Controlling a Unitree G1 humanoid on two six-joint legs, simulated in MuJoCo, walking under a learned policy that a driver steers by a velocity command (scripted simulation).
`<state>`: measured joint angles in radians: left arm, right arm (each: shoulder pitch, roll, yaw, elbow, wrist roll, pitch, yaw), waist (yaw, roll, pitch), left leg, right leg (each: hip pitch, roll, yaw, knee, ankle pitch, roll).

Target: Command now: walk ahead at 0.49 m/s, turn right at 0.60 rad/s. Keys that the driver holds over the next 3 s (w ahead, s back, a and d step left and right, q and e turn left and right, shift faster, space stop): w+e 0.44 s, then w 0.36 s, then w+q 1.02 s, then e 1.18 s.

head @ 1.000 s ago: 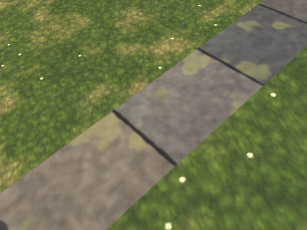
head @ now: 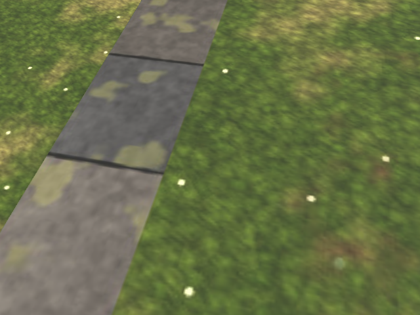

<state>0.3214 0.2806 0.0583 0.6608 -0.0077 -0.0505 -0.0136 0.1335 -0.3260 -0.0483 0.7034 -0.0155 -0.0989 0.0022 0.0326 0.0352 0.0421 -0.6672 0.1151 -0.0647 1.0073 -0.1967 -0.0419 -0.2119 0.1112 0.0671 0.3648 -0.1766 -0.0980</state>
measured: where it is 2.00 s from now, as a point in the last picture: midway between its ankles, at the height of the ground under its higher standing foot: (274, 147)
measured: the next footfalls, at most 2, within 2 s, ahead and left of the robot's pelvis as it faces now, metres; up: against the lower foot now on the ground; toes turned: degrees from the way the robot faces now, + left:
left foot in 0.24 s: +0.34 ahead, +0.13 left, +0.00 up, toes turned -12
right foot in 0.74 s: +0.53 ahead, -0.21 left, +0.00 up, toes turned -23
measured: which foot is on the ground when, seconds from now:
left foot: up 0.00-0.22, down 0.24-0.76, up 0.78-1.00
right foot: down 0.00-0.26, up 0.28-0.72, down 0.74-1.00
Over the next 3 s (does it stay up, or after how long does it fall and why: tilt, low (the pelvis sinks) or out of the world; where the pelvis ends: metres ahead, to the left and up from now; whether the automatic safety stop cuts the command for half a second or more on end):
stays up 1.20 -0.18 -0.01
